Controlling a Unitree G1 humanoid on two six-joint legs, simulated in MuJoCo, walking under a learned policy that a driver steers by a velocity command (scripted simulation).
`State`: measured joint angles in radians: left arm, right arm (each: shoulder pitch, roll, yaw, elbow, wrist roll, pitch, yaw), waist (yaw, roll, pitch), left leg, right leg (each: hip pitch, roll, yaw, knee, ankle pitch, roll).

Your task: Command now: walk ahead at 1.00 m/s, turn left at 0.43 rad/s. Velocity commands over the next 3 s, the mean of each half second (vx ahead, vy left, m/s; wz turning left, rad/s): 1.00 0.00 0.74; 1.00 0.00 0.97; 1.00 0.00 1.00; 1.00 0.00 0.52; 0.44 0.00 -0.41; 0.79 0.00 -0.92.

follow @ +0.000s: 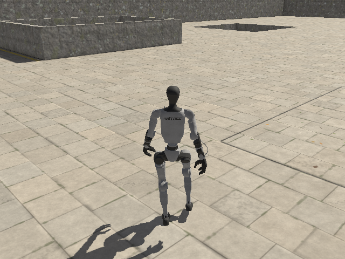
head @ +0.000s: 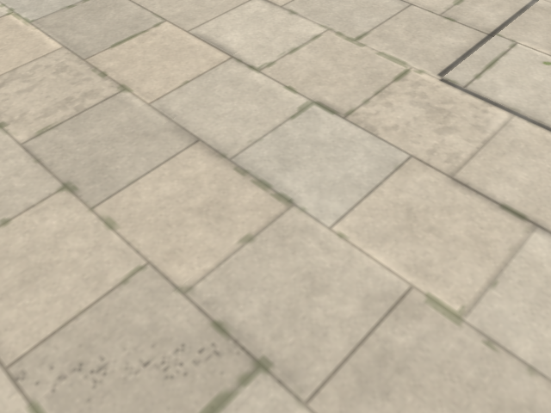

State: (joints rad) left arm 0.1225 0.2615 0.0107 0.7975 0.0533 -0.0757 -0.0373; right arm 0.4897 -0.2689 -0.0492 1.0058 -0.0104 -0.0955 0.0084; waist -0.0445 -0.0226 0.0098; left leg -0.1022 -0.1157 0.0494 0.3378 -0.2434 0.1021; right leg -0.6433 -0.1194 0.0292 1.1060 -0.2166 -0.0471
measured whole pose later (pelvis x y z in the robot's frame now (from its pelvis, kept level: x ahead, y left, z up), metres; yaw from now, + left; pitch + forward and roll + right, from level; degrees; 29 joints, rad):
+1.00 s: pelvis +0.85 +0.24 -0.01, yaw +51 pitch +2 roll +0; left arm -0.04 0.26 -0.01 0.58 0.04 -0.05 -0.02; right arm 0.48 -0.31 -0.08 0.84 0.00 -0.07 0.02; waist -0.13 0.00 0.04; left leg 0.06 -0.19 -0.23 0.29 -0.34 0.18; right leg -0.73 -0.11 0.08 0.68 0.01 0.05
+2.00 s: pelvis +1.16 +1.07 -0.03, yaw +95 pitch +2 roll +0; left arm 0.04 0.27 -0.01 0.63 0.03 -0.06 -0.02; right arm 0.49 -0.32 -0.05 0.91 -0.02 -0.09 0.00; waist -0.08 -0.01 0.04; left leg 0.25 -0.13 -0.13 0.32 -0.45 0.15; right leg -0.56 -0.01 -0.06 0.52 -0.01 -0.08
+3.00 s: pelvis +1.31 +1.57 -0.04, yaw +52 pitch +2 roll +2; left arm 0.09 0.34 0.06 0.60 0.02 0.03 -0.08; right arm 0.43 -0.34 -0.08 0.85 -0.04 -0.04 0.01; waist -0.05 0.02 -0.04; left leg 0.14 0.24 0.41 0.49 -0.47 -0.14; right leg -0.53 -0.06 -0.12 0.77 -0.33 -0.15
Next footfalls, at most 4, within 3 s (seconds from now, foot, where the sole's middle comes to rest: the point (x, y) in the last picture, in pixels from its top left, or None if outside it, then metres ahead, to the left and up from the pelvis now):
0.20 right None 0.43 -0.14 -0.78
0.66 left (207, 327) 0.75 0.19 -0.78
1.10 right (154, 209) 1.18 0.37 -0.78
1.56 left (4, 229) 1.12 0.83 -0.78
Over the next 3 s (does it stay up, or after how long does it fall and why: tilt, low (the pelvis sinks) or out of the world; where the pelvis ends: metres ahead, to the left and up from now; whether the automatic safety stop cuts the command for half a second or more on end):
stays up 1.31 1.57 -0.04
